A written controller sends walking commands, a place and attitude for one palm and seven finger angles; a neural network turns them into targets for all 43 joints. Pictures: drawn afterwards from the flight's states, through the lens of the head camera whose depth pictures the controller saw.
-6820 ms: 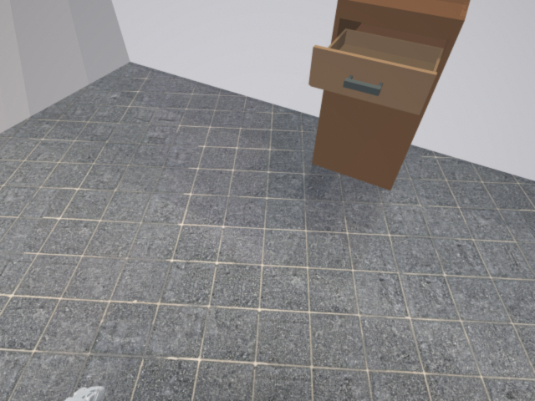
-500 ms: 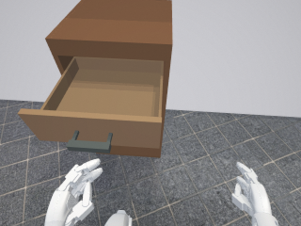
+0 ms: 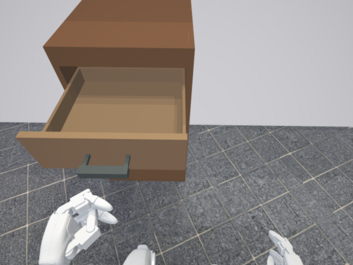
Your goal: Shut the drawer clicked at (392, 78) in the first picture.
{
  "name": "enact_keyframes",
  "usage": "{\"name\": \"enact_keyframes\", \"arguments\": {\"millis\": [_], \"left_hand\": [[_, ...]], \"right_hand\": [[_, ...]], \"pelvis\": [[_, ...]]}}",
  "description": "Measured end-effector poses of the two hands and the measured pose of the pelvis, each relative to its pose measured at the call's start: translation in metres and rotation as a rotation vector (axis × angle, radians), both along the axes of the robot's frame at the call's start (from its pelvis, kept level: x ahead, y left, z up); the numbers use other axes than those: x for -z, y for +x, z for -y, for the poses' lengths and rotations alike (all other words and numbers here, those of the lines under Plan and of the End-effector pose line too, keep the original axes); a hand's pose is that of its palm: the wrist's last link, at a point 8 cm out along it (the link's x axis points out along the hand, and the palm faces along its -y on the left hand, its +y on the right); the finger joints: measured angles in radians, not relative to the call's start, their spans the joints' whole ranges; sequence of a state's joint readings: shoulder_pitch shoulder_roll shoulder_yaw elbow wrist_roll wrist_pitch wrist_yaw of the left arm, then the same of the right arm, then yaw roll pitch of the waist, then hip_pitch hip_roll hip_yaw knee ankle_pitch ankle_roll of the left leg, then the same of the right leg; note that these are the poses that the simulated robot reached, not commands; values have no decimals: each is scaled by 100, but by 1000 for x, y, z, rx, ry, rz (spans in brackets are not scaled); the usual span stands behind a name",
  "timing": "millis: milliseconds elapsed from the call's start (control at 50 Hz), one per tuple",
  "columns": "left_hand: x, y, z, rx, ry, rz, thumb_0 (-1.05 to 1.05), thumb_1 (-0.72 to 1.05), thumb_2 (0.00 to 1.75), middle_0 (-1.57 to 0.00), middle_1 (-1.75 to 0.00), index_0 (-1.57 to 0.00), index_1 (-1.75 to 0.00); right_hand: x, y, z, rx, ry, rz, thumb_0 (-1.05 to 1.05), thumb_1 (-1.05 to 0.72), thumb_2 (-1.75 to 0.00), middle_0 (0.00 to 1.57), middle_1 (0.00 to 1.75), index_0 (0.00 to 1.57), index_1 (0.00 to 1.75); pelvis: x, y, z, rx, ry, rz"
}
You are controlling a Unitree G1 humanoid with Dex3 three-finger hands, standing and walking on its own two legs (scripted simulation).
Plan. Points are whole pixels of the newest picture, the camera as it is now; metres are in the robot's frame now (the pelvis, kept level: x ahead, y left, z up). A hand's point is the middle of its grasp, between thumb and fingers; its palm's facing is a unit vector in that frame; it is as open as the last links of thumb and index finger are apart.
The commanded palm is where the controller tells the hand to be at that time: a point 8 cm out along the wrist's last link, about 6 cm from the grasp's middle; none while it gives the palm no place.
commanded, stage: raise the hand and make a fist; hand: left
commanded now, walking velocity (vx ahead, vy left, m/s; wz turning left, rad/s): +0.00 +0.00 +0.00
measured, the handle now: (105, 164) +0.36 +0.19 +0.01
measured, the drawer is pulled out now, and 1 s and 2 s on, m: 0.29 0.29 0.29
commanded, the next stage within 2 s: bring the fist close to the handle in 1.02 s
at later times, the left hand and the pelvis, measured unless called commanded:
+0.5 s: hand (91, 239) +0.16 +0.15 +0.10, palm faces +0.02 -1.00 -0.03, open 3.2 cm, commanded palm +0.13 +0.21 +0.10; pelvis +0.01 +0.01 +0.01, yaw +1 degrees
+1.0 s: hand (93, 229) +0.18 +0.15 +0.11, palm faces +0.00 -1.00 -0.05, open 3.2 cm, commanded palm +0.13 +0.20 +0.11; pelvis +0.02 -0.01 +0.01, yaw +1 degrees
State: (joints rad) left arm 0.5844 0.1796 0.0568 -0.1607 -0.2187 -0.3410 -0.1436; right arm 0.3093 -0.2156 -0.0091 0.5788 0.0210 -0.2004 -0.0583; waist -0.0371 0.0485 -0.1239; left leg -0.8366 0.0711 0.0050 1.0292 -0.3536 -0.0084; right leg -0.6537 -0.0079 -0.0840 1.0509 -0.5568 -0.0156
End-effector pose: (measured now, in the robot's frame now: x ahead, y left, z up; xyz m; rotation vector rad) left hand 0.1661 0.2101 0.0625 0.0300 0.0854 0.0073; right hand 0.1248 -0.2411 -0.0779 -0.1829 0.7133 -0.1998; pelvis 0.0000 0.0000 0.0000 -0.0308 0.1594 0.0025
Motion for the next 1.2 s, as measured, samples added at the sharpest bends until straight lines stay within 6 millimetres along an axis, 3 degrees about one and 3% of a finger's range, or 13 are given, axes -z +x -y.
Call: {"name": "enact_keyframes", "arguments": {"millis": [80,160,300,420,560,880,1020,1200], "left_hand": [[-4,-5,0,2,-7,22,2,90,90,-98,-116,-98,-116],[-9,-6,3,10,-14,43,2,90,90,-106,-125,-106,-124],[-23,-11,8,-1,-20,58,2,90,90,-120,-140,-120,-140],[-32,-21,10,-8,-12,56,2,90,90,-131,-151,-131,-151],[-40,-26,6,-13,5,63,2,90,90,-137,-158,-137,-158],[-45,-14,8,11,16,41,2,90,90,-140,-160,-139,-160],[-46,-12,10,3,24,47,2,90,90,-140,-160,-139,-160],[-44,-15,14,0,19,40,2,90,90,-140,-160,-140,-160]], "right_hand": [[-6,9,7,-3,-37,18,1,-90,-89,20,30,21,30],[-15,31,2,-25,-44,73,1,-91,-89,20,30,20,30],[-35,73,-27,-92,13,186,1,-91,-89,20,30,20,30],[-46,92,-49,-154,61,232,1,-90,-89,20,30,21,30],[-44,88,-50,-169,74,211,1,-90,-89,20,30,21,30],[-35,55,-4,-52,21,138,1,-90,-89,20,30,21,30],[-35,61,0,-46,28,144,1,-90,-89,20,30,20,30],[-36,81,-11,-91,51,171,1,-90,-89,20,30,21,30]], "pelvis": [[1,2,-5,-2,-2,-7],[2,4,-9,-5,-4,-8],[-2,9,-12,-10,-6,7],[-4,11,-11,-16,-7,23],[-6,11,-7,-25,-10,38],[-14,17,3,-16,4,51],[-15,21,6,-13,10,47],[-14,24,8,-20,12,38]]}}
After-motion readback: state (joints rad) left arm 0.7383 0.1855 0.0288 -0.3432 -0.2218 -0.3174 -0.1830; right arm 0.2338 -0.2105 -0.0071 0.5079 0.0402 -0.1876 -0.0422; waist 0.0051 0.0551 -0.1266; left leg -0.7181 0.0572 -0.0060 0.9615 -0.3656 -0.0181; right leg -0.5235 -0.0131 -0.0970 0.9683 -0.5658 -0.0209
